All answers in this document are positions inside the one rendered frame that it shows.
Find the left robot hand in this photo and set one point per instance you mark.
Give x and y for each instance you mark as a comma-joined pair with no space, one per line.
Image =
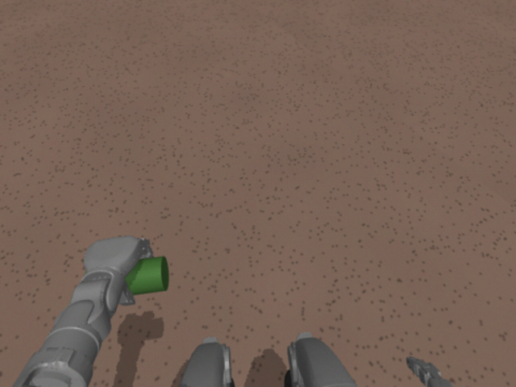
121,254

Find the left robot arm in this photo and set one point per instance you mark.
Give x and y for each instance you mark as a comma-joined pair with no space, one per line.
68,353

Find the can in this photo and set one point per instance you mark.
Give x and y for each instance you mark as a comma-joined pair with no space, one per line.
150,275

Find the right robot hand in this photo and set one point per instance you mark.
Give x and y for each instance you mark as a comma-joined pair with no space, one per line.
429,375

